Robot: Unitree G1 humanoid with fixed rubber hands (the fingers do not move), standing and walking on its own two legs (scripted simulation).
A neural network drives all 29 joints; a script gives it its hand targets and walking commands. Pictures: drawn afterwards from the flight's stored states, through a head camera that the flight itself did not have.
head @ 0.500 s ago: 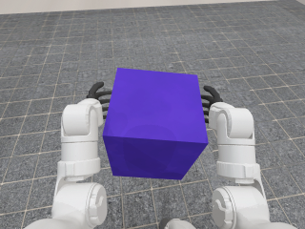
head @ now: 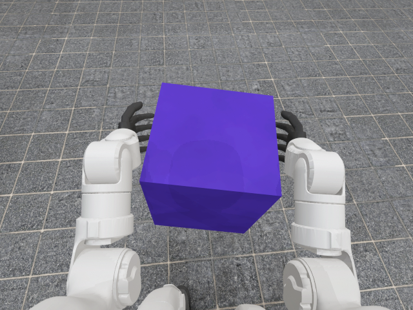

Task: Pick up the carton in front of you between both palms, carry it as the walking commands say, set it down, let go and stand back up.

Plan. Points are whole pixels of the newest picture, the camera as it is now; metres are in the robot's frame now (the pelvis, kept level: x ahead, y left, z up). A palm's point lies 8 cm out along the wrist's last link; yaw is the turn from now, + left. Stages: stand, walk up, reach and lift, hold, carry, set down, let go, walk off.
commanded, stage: carry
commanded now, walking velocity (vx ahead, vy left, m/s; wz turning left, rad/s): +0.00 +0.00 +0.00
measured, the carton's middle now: (207, 166) +0.37 +0.02 +0.01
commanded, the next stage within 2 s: hold in 1.98 s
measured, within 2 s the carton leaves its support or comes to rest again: neither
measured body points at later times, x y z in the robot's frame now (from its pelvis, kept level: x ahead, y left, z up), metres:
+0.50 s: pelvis +0.21 -0.01 +0.01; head +0.24 -0.01 +0.46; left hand +0.57 +0.15 +0.11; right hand +0.58 -0.15 +0.11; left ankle +0.14 +0.10 -0.72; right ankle +0.26 -0.09 -0.72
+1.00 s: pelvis +0.24 +0.01 +0.01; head +0.22 +0.01 +0.45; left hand +0.57 +0.18 +0.09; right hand +0.58 -0.12 +0.09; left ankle +0.14 +0.09 -0.72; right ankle +0.26 -0.09 -0.72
